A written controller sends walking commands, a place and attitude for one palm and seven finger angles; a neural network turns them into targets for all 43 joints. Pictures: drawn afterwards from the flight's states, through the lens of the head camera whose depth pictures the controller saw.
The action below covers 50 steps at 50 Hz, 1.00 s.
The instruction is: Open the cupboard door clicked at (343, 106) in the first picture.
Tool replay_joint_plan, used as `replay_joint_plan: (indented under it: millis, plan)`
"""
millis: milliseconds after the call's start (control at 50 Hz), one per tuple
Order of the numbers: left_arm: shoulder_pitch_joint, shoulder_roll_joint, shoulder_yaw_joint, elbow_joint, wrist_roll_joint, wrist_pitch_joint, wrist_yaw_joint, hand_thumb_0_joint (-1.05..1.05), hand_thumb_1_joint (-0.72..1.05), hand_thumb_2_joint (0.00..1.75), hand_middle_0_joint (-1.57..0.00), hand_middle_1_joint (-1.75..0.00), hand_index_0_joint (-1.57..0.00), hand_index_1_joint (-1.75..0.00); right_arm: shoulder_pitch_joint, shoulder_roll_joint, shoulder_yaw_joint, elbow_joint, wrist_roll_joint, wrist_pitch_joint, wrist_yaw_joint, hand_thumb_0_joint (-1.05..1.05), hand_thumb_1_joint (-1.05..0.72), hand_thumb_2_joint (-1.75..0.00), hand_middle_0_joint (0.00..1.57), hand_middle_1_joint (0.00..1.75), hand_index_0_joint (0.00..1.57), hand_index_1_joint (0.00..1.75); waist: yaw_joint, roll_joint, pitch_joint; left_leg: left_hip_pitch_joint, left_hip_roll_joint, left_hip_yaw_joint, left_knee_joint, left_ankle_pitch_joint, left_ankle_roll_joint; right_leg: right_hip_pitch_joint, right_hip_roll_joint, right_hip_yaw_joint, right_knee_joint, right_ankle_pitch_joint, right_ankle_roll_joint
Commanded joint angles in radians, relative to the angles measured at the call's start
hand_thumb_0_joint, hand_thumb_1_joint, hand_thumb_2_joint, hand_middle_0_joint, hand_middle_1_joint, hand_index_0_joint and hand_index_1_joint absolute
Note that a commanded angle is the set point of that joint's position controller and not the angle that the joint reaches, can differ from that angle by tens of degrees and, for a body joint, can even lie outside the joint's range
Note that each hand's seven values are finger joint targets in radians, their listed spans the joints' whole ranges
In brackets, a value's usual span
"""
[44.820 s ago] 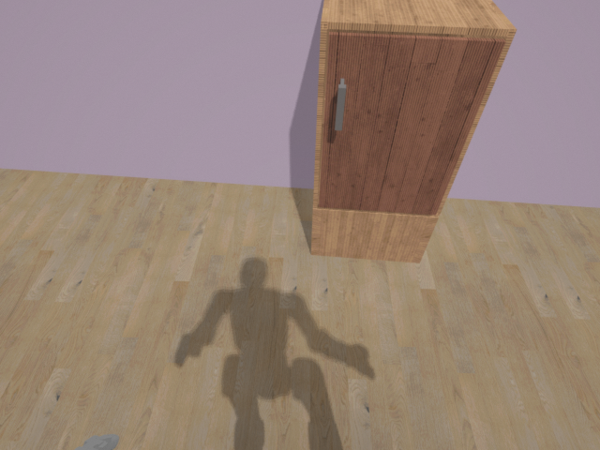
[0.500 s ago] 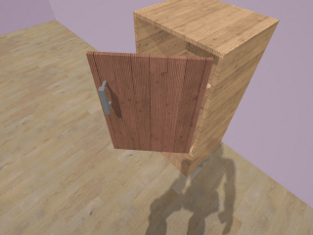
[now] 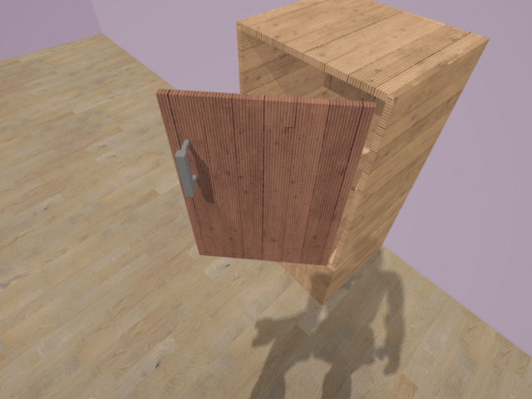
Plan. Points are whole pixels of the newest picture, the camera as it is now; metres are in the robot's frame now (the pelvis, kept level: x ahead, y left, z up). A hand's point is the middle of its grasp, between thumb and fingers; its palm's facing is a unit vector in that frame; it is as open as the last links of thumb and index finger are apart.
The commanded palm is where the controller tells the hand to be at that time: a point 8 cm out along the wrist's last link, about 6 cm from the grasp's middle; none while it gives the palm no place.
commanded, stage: raise the hand with hooked fingers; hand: left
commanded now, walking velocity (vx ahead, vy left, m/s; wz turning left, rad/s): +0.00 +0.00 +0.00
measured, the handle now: (188, 168) +0.58 +0.22 -0.03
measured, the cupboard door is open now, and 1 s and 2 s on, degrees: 43 43 43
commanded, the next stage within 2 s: none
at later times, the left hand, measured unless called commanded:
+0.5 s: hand (137, 393) +0.14 +0.20 -0.06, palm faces +0.05 -1.00 -0.05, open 9.6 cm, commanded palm +0.13 +0.25 -0.05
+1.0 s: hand (114, 352) +0.19 +0.25 -0.05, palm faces -0.02 -1.00 -0.05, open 12.5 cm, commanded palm +0.17 +0.30 -0.03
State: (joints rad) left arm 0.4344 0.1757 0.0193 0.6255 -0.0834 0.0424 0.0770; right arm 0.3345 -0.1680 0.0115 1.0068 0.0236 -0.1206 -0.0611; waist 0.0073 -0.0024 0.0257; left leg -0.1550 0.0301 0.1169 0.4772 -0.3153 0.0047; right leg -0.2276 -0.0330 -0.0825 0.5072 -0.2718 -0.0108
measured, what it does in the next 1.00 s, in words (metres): lowers itself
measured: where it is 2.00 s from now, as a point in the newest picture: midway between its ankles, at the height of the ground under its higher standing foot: outside the picture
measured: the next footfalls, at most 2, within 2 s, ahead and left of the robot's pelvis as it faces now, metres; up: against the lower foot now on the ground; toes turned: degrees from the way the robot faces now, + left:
none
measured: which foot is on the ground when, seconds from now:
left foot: down 0.00-1.00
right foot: down 0.00-1.00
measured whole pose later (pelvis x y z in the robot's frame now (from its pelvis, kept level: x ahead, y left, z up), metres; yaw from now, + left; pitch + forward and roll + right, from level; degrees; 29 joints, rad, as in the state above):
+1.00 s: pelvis -0.05 +0.01 -0.08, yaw +2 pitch +15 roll -2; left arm 0.23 0.32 0.31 0.19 -0.34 -0.40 -0.44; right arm 0.27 -0.30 -0.01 0.55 0.04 -0.26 -0.06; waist -0.02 0.01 -0.11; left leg -0.87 0.05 0.03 1.15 -0.54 0.03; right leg -0.88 -0.06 -0.13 1.08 -0.46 -0.01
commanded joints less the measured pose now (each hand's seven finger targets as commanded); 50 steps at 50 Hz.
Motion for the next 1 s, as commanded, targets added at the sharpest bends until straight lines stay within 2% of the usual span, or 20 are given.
replay_joint_plan:
  millis: [0,20,40,60,100,140,160,180,220,260,280,320,360,420,460,580,660,760,900,980]
  plan:
    - [-0.159,-0.033,-0.048,-0.623,-0.085,-0.148,0.013,0.0,0.78,0.85,-0.21,-0.37,-0.21,-0.37,-0.139,-0.205,-0.062,-0.287,0.019,-0.212,-0.018,0.0,-0.9,-0.9,0.2,0.3,0.2,0.3,-0.069,-0.013,-0.006,-0.089,0.015,-0.137,0.013,0.304,0.006,-0.146,0.008,-0.028,0.004,0.118,0.0]
    - [-0.162,0.004,-0.002,-0.597,-0.081,-0.204,-0.01,0.0,0.76,0.84,-0.21,-0.39,-0.21,-0.39,-0.12,-0.227,-0.076,-0.312,0.001,-0.219,-0.011,0.0,-0.9,-0.9,0.2,0.3,0.2,0.3,-0.086,-0.125,-0.023,-0.156,-0.002,-0.141,0.061,0.22,0.009,-0.202,0.012,-0.042,0.026,0.079,0.004]
    - [-0.054,-0.03,0.014,-0.5,-0.085,-0.259,-0.048,0.0,0.74,0.83,-0.21,-0.4,-0.21,-0.4,-0.124,-0.222,-0.087,-0.344,-0.012,-0.224,-0.003,0.0,-0.9,-0.9,0.2,0.3,0.2,0.3,-0.059,-0.201,-0.022,-0.238,-0.01,-0.136,0.11,0.155,0.006,-0.26,0.014,-0.05,0.066,0.02,0.006]
    - [0.069,-0.028,0.047,-0.43,-0.094,-0.321,-0.096,0.0,0.71,0.82,-0.21,-0.42,-0.21,-0.42,-0.145,-0.216,-0.093,-0.382,-0.009,-0.228,0.013,0.0,-0.9,-0.9,0.2,0.3,0.2,0.3,-0.012,-0.158,-0.036,-0.293,-0.025,-0.121,0.152,0.127,-0.005,-0.274,0.01,-0.041,0.11,-0.005,-0.004]
    - [0.182,-0.048,0.076,-0.396,-0.127,-0.472,-0.21,0.0,0.67,0.8,-0.22,-0.45,-0.22,-0.45,-0.174,-0.202,-0.104,-0.451,-0.014,-0.228,0.04,0.0,-0.9,-0.9,0.2,0.3,0.2,0.3,0.039,-0.226,-0.106,-0.424,-0.038,-0.099,0.249,0.089,-0.019,-0.315,0.012,-0.031,0.229,-0.015,-0.012]
    - [0.162,0.024,0.15,-0.395,-0.146,-0.63,-0.329,0.0,0.62,0.78,-0.22,-0.48,-0.22,-0.48,-0.201,-0.207,-0.118,-0.5,-0.016,-0.224,0.064,0.0,-0.9,-0.9,0.2,0.3,0.2,0.3,0.05,-0.184,-0.172,-0.538,-0.052,-0.085,0.357,0.076,-0.026,-0.344,0.006,0.007,0.333,0.029,-0.02]
    - [0.162,0.089,0.213,-0.364,-0.143,-0.695,-0.392,0.0,0.6,0.77,-0.22,-0.5,-0.22,-0.5,-0.197,-0.213,-0.126,-0.517,-0.014,-0.218,0.079,0.0,-0.9,-0.9,0.2,0.3,0.2,0.3,0.064,-0.086,-0.193,-0.57,-0.057,-0.086,0.409,0.099,-0.031,-0.344,-0.003,0.036,0.388,0.081,-0.034]
    - [0.139,0.122,0.239,-0.403,-0.147,-0.738,-0.436,0.0,0.57,0.76,-0.22,-0.51,-0.22,-0.51,-0.212,-0.211,-0.129,-0.547,-0.01,-0.211,0.087,0.0,-0.9,-0.9,0.2,0.3,0.2,0.3,0.068,-0.055,-0.237,-0.606,-0.059,-0.076,0.449,0.097,-0.023,-0.365,-0.007,0.052,0.423,0.084,-0.034]
    - [0.07,0.138,0.256,-0.482,-0.185,-0.721,-0.476,0.0,0.53,0.74,-0.23,-0.54,-0.23,-0.54,-0.233,-0.215,-0.127,-0.615,0.002,-0.192,0.081,0.0,-0.9,-0.9,0.2,0.3,0.2,0.3,0.07,-0.046,-0.311,-0.651,-0.066,-0.062,0.494,0.06,-0.007,-0.381,-0.007,0.088,0.452,0.028,-0.024]
    - [-0.053,0.146,0.241,-0.611,-0.225,-0.685,-0.48,0.0,0.48,0.72,-0.23,-0.57,-0.23,-0.57,-0.243,-0.215,-0.117,-0.666,0.009,-0.175,0.067,0.0,-0.9,-0.9,0.2,0.3,0.2,0.3,0.052,0.02,-0.292,-0.688,-0.064,-0.074,0.52,-0.045,0.002,-0.45,-0.002,0.124,0.434,-0.153,-0.022]
    - [-0.107,0.18,0.263,-0.707,-0.231,-0.674,-0.466,0.0,0.46,0.71,-0.23,-0.58,-0.23,-0.58,-0.225,-0.215,-0.116,-0.679,0.008,-0.171,0.061,0.0,-0.9,-0.9,0.2,0.3,0.2,0.3,0.043,0.074,-0.341,-0.673,-0.055,-0.082,0.537,-0.025,0.007,-0.45,0.001,0.13,0.445,-0.136,-0.022]
    - [-0.141,0.175,0.256,-0.835,-0.227,-0.662,-0.437,0.0,0.41,0.69,-0.24,-0.62,-0.24,-0.62,-0.178,-0.2,-0.109,-0.67,0.005,-0.164,0.047,0.0,-0.9,-0.9,0.2,0.3,0.2,0.3,0.01,0.092,-0.41,-0.628,-0.036,-0.099,0.563,0.037,0.015,-0.445,0.013,0.111,0.469,-0.045,-0.018]
    - [-0.23,0.184,0.225,-0.904,-0.221,-0.658,-0.434,0.0,0.36,0.67,-0.24,-0.64,-0.24,-0.64,-0.151,-0.203,-0.094,-0.651,0.0,-0.163,0.033,0.0,-0.9,-0.9,0.2,0.3,0.2,0.3,-0.04,0.057,-0.391,-0.657,-0.024,-0.113,0.608,0.036,0.021,-0.477,0.023,0.122,0.474,-0.039,-0.014]
    - [-0.257,0.171,0.189,-0.859,-0.208,-0.623,-0.46,0.0,0.29,0.64,-0.24,-0.69,-0.24,-0.69,-0.141,-0.211,-0.082,-0.611,0.005,-0.174,0.016,0.0,-0.9,-0.9,0.2,0.3,0.2,0.3,-0.068,0.088,-0.362,-0.67,-0.013,-0.132,0.619,0.009,0.024,-0.537,0.031,0.101,0.468,-0.075,-0.013]
    - [-0.252,0.2,0.214,-0.762,-0.224,-0.564,-0.493,0.0,0.25,0.62,-0.25,-0.72,-0.25,-0.72,-0.149,-0.219,-0.074,-0.596,0.009,-0.176,0.006,0.0,-0.9,-0.9,0.2,0.3,0.2,0.3,-0.063,0.063,-0.335,-0.709,-0.015,-0.14,0.621,-0.019,0.022,-0.533,0.036,0.102,0.457,-0.122,-0.015]
    - [-0.152,0.264,0.354,-0.704,-0.271,-0.423,-0.515,0.0,0.11,0.56,-0.26,-0.81,-0.26,-0.81,-0.172,-0.204,-0.069,-0.617,0.019,-0.166,0.002,0.0,-0.9,-0.9,0.2,0.3,0.2,0.3,0.011,0.013,-0.457,-0.691,-0.026,-0.14,0.552,0.033,0.019,-0.386,0.02,0.09,0.427,-0.098,-0.004]
    - [-0.151,0.273,0.383,-0.7,-0.281,-0.444,-0.478,0.0,0.01,0.52,-0.26,-0.87,-0.26,-0.87,-0.177,-0.193,-0.07,-0.606,0.01,-0.172,0.008,0.0,-0.9,-0.9,0.2,0.3,0.2,0.3,0.02,0.007,-0.419,-0.691,-0.026,-0.147,0.523,0.055,0.013,-0.386,0.023,0.068,0.431,-0.079,-0.009]
    - [-0.243,0.269,0.351,-0.633,-0.27,-0.503,-0.49,0.0,-0.1,0.47,-0.27,-0.94,-0.27,-0.94,-0.146,-0.222,-0.068,-0.598,0.013,-0.181,0.003,0.0,-0.9,-0.9,0.2,0.3,0.2,0.3,-0.015,0.001,-0.31,-0.71,-0.027,-0.141,0.505,-0.065,0.017,-0.49,0.02,0.071,0.397,-0.252,-0.01]
    - [-0.308,0.322,0.373,-0.667,-0.279,-0.517,-0.523,0.0,-0.27,0.4,-0.28,-1.05,-0.28,-1.05,-0.094,-0.246,-0.067,-0.6,0.016,-0.196,-0.002,0.0,-0.9,-0.9,0.2,0.3,0.2,0.3,-0.013,0.094,-0.391,-0.594,-0.027,-0.151,0.46,0.001,0.017,-0.468,0.03,0.034,0.421,-0.126,-0.015]
    - [-0.316,0.336,0.391,-0.634,-0.274,-0.496,-0.517,0.0,-0.36,0.36,-0.29,-1.11,-0.29,-1.11,-0.085,-0.253,-0.065,-0.598,0.013,-0.187,0.003,0.0,-0.9,-0.9,0.2,0.3,0.2,0.3,-0.012,0.097,-0.375,-0.564,-0.023,-0.159,0.441,0.048,0.01,-0.472,0.038,0.006,0.431,-0.075,-0.017]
